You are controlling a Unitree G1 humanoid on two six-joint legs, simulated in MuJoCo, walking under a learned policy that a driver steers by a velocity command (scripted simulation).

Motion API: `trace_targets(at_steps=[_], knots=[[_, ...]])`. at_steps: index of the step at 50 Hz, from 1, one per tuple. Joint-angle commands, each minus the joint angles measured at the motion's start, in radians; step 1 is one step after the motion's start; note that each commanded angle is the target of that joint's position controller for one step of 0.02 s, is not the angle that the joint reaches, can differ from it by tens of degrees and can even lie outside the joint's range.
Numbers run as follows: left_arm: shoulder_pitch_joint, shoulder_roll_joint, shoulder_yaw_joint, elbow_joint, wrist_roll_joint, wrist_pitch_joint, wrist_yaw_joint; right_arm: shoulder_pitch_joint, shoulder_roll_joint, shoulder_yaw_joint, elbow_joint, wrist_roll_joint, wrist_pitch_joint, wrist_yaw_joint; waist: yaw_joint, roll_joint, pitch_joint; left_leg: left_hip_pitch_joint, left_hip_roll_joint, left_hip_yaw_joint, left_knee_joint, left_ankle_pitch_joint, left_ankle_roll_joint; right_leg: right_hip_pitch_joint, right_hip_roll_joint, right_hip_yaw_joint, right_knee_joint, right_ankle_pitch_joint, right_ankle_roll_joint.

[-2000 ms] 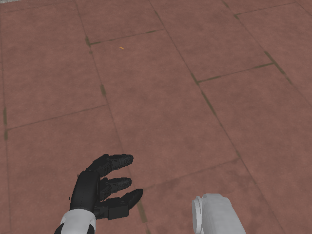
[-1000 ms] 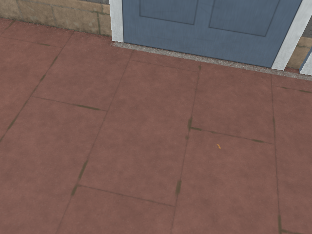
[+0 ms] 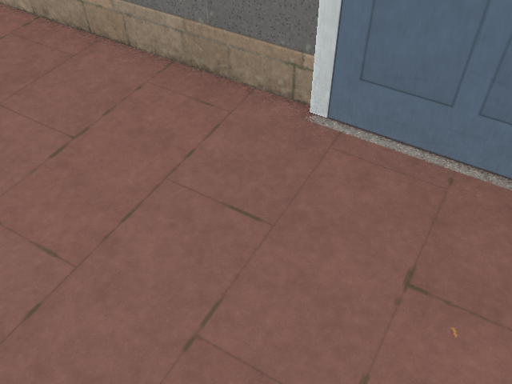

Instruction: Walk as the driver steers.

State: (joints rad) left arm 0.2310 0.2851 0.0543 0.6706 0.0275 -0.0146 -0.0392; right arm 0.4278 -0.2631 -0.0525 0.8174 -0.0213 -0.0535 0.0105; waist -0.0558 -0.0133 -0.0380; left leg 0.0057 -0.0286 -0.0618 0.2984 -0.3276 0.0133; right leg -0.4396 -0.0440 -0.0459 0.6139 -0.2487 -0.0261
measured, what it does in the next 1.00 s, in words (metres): walks ahead: right foot, then left foot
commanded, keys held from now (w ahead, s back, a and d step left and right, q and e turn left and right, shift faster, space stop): w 0.42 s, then no key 0.58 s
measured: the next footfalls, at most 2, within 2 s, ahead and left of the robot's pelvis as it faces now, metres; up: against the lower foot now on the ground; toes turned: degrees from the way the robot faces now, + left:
right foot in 0.04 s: +0.12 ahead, -0.11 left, +0.00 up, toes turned -3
left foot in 0.54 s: +0.45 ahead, +0.06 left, +0.00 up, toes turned +3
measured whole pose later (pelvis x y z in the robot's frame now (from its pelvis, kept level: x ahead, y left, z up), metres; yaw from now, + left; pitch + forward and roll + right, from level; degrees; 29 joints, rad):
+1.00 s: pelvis +0.38 -0.02 +0.00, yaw -1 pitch -1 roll +1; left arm 0.26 0.19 0.00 0.93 0.03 0.01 0.03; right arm 0.27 -0.19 -0.01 0.94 -0.02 -0.02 -0.01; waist -0.01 0.00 0.01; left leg -0.24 -0.06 0.09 0.46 -0.21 0.07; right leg -0.26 -0.03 -0.01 0.51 -0.23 -0.02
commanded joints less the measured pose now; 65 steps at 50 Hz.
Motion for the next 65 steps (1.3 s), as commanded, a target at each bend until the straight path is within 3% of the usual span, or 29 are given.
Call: trace_targets(at_steps=[1,2,3,4,5,6,8,10,16,21,24,26,27,28,29,30,31,33,34,38,45,47,48,49,50,51,54,58,65], knots=[[0.068,0.076,0.026,-0.043,0.005,-0.026,0.018,-0.062,-0.148,-0.029,-0.057,-0.006,-0.014,-0.003,0.097,0.063,0.109,-0.3,0.189,-0.133,0.018,0.057,0.145,0.291,0.061,-0.045,-0.106,-0.013,-0.029],[0.225,0.124,0.043,-0.004,0.012,-0.04,0.035,-0.067,-0.108,-0.014,-0.06,-0.012,-0.015,-0.002,0.169,-0.03,0.027,-0.374,0.122,-0.054,0.272,0.168,0.115,0.48,-0.01,0.06,-0.152,-0.089,-0.054],[0.35,0.254,0.069,0.002,0.026,-0.048,0.045,-0.079,-0.018,0.012,-0.119,0.009,-0.018,0.002,0.209,-0.307,-0.075,-0.609,-0.025,0.084,0.646,-0.042,0.047,0.65,-0.282,0.497,-0.341,-0.425,-0.143],[0.348,0.244,0.066,0.019,0.008,-0.043,0.037,-0.093,-0.091,-0.006,-0.126,-0.014,-0.013,-0.001,0.18,-0.262,-0.045,-0.717,-0.049,0.006,0.821,-0.184,0.054,0.57,-0.356,0.785,-0.471,-0.537,-0.197],[0.243,0.185,0.049,-0.001,0.001,-0.039,0.031,-0.104,-0.105,-0.013,-0.12,-0.016,-0.01,0.004,0.119,-0.127,0.038,-0.741,0.024,-0.027,0.886,-0.106,0.072,0.485,-0.339,0.683,-0.455,-0.544,-0.202],[0.177,0.135,0.035,-0.01,-0.006,-0.043,0.026,-0.128,-0.107,-0.011,-0.111,-0.014,-0.012,0.017,0.094,-0.051,0.073,-0.716,0.06,-0.014,0.869,-0.026,0.074,0.408,-0.289,0.563,-0.445,-0.432,-0.189],[0.131,0.089,0.015,-0.003,-0.011,-0.056,0.028,-0.121,-0.085,-0.007,-0.098,-0.016,-0.002,0.028,0.054,-0.062,0.081,-0.651,0.101,0.016,0.798,0.042,0.059,0.333,-0.206,0.384,-0.47,-0.21,-0.152],[0.148,0.084,0.012,0.016,-0.015,-0.07,0.028,-0.117,-0.069,0.0,-0.086,-0.022,0.009,0.037,0.049,-0.068,0.076,-0.637,0.103,0.044,0.788,0.103,0.043,0.32,-0.174,0.294,-0.487,-0.044,-0.158],[0.233,0.068,0.007,0.092,-0.024,-0.078,0.023,-0.326,-0.036,0.016,-0.145,-0.021,0.016,0.044,0.082,-0.042,0.118,-0.738,0.117,0.095,0.559,0.265,0.002,0.384,-0.133,0.138,-0.505,0.267,-0.173],[0.28,0.08,0.009,0.144,-0.019,-0.079,0.032,-0.46,-0.026,0.026,-0.181,-0.009,0.013,0.046,0.11,-0.049,0.135,-0.639,0.085,0.132,0.349,0.335,0.031,0.425,-0.147,0.094,-0.48,0.424,-0.16],[0.271,0.084,0.006,0.175,-0.014,-0.071,0.041,-0.406,-0.025,0.024,-0.16,-0.017,0.002,0.03,0.078,-0.054,0.119,-0.515,0.022,0.155,0.273,0.281,0.073,0.483,-0.149,0.066,-0.344,0.801,-0.126],[0.247,0.104,0.009,0.187,-0.018,-0.066,0.048,-0.193,-0.058,0.009,-0.083,-0.03,-0.019,0.012,-0.01,-0.059,0.003,-0.272,-0.035,0.162,0.177,0.33,0.111,0.489,-0.106,0.042,-0.091,0.96,-0.079],[0.248,0.098,0.005,0.18,-0.03,-0.067,0.051,-0.063,-0.098,-0.003,-0.044,-0.049,-0.032,0.0,-0.058,-0.04,-0.086,-0.044,0.048,0.1,0.166,0.481,0.135,0.363,-0.068,0.023,0.103,0.763,-0.058],[0.309,0.029,-0.011,0.145,-0.043,-0.069,0.053,0.054,-0.197,-0.026,-0.035,-0.066,-0.034,-0.012,-0.056,0.144,-0.258,0.248,0.364,-0.194,0.281,0.962,0.221,0.139,0.034,-0.033,0.458,0.169,-0.029],[0.426,0.019,-0.008,0.172,-0.072,-0.055,0.059,0.06,-0.215,-0.034,-0.027,-0.011,-0.024,-0.008,-0.014,0.253,-0.425,0.375,0.522,-0.494,0.229,1.235,0.378,-0.028,0.172,0.078,0.742,-0.394,-0.011],[0.348,0.069,0.006,0.185,-0.041,-0.039,0.066,-0.016,-0.164,-0.029,-0.045,0.024,-0.014,-0.009,-0.006,0.084,-0.335,0.242,0.44,-0.365,0.184,1.114,0.348,-0.053,0.11,0.161,0.751,-0.3,-0.012],[0.258,0.052,-0.001,0.162,-0.032,-0.038,0.059,-0.124,-0.092,-0.007,-0.052,0.024,-0.013,-0.014,0.023,0.089,-0.176,0.105,0.391,-0.257,0.126,1.0,0.312,-0.092,0.07,0.139,0.696,-0.244,-0.008],[0.202,0.031,-0.004,0.159,-0.004,-0.018,0.05,-0.185,-0.02,0.018,-0.038,0.024,-0.014,-0.02,0.072,0.067,-0.027,-0.111,0.303,-0.131,0.027,0.895,0.236,-0.038,0.017,0.12,0.562,-0.177,0.006],[0.233,0.017,-0.006,0.177,0.005,0.0,0.045,-0.188,-0.016,0.022,-0.028,0.019,-0.015,-0.022,0.094,0.071,-0.024,-0.188,0.278,-0.087,0.002,0.894,0.217,0.043,0.019,0.106,0.529,-0.15,0.014],[0.236,-0.017,-0.015,0.199,-0.002,0.028,0.044,-0.212,-0.042,0.022,0.001,0.0,-0.03,-0.014,0.133,0.095,-0.037,-0.297,0.227,0.029,-0.03,0.874,0.211,0.145,0.021,0.068,0.354,-0.078,0.028],[0.084,-0.006,-0.027,0.205,-0.003,0.039,0.068,-0.147,-0.061,0.015,0.063,-0.004,0.018,-0.017,0.06,0.107,0.025,-0.329,0.226,-0.047,-0.067,0.167,0.196,0.202,0.014,0.025,0.038,-0.044,0.014],[0.101,-0.019,-0.033,0.224,0.002,0.026,0.074,-0.161,-0.046,0.02,0.07,0.005,0.029,-0.025,0.082,0.067,0.057,-0.384,0.201,-0.057,-0.028,0.043,0.151,0.301,0.015,0.026,-0.144,0.03,-0.005],[0.118,0.002,-0.032,0.232,0.008,0.015,0.079,-0.143,-0.026,0.026,0.078,0.001,0.029,-0.028,0.083,0.025,0.066,-0.403,0.18,-0.058,0.002,0.035,0.111,0.342,-0.04,0.094,-0.218,0.084,-0.014],[0.136,0.047,-0.029,0.233,0.017,-0.001,0.084,-0.118,0.002,0.03,0.077,0.0,0.027,-0.027,0.057,-0.058,0.066,-0.395,0.122,-0.01,0.093,0.045,0.074,0.34,-0.158,0.226,-0.294,0.165,-0.031],[0.069,0.064,-0.025,0.25,-0.011,-0.003,0.081,-0.046,0.045,0.035,0.106,0.018,0.036,-0.024,-0.007,-0.186,0.084,-0.262,0.041,0.057,0.072,0.05,0.049,0.168,-0.189,0.275,-0.326,0.111,-0.08],[0.031,0.008,-0.038,0.245,-0.016,-0.008,0.073,-0.062,0.011,0.031,0.131,0.009,0.04,-0.028,0.003,-0.133,0.102,-0.165,0.059,0.041,0.062,0.116,0.038,0.103,-0.156,0.253,-0.345,0.048,-0.062],[0.059,-0.005,-0.04,0.279,-0.024,-0.016,0.076,-0.093,-0.031,0.016,0.157,0.008,0.038,-0.031,0.031,-0.064,0.084,-0.124,0.1,0.006,0.05,0.219,0.046,0.161,-0.066,0.156,-0.311,0.088,-0.018],[0.086,-0.021,-0.04,0.32,-0.021,-0.012,0.079,-0.102,0.006,0.025,0.197,0.012,0.036,-0.039,0.046,-0.001,0.077,-0.16,0.105,0.007,0.027,0.222,0.039,0.244,-0.065,0.141,-0.285,0.161,-0.029],[0.089,-0.032,-0.043,0.373,-0.02,-0.008,0.083,-0.1,0.019,0.03,0.255,0.011,0.043,-0.049,0.05,0.012,0.084,-0.138,0.112,0.008,0.026,0.251,0.036,0.26,-0.061,0.132,-0.285,0.196,-0.031]])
